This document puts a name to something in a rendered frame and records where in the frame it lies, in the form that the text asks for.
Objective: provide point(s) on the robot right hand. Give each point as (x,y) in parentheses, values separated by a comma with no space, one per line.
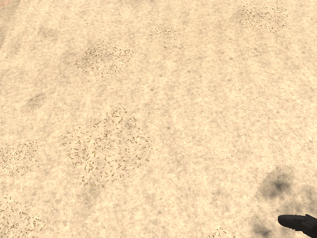
(305,223)

